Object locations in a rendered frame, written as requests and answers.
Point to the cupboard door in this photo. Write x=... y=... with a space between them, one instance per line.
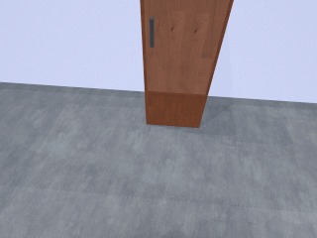
x=186 y=39

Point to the handle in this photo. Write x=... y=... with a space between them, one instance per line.
x=152 y=31

